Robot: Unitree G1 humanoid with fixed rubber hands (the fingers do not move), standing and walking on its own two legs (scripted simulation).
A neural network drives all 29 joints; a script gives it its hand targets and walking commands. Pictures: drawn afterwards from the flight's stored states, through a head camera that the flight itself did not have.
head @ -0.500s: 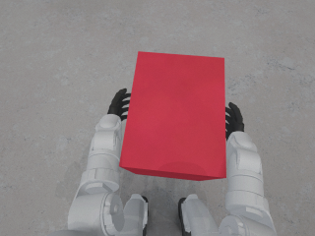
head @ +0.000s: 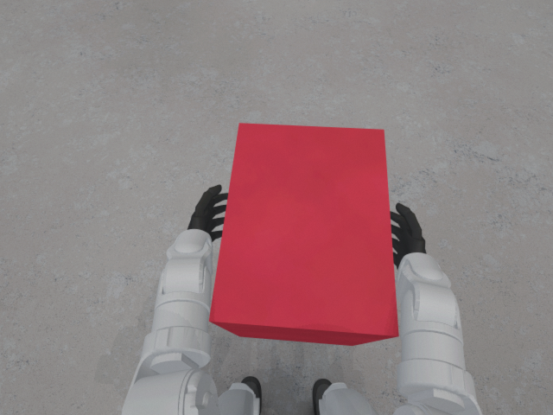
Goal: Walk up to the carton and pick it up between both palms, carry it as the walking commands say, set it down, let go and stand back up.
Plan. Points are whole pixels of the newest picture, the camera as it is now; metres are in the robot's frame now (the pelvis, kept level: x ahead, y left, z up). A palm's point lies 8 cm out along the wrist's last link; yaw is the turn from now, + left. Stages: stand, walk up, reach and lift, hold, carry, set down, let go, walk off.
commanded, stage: reach and lift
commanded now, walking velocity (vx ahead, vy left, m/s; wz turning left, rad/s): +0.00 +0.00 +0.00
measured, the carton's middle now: (302, 247) +0.37 -0.03 -0.09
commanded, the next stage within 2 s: none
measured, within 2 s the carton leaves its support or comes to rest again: neither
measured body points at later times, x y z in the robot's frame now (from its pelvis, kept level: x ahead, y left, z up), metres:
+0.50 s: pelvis +0.02 +0.00 +0.03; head +0.03 +0.01 +0.47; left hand +0.36 +0.13 +0.03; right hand +0.32 -0.19 +0.04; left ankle +0.04 +0.11 -0.72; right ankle +0.03 -0.14 -0.72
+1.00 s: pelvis +0.02 -0.01 +0.03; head +0.00 +0.00 +0.48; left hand +0.33 +0.13 +0.06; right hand +0.31 -0.18 +0.06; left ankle +0.04 +0.11 -0.72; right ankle +0.03 -0.14 -0.72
